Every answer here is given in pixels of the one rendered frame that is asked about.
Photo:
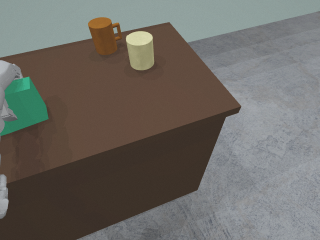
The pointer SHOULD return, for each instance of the sponge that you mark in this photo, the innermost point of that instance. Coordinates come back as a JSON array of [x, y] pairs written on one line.
[[26, 103]]

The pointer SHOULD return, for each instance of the left robot hand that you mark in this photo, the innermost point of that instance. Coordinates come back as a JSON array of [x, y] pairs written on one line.
[[8, 73]]

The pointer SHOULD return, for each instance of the table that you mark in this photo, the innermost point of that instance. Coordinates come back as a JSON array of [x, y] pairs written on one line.
[[117, 142]]

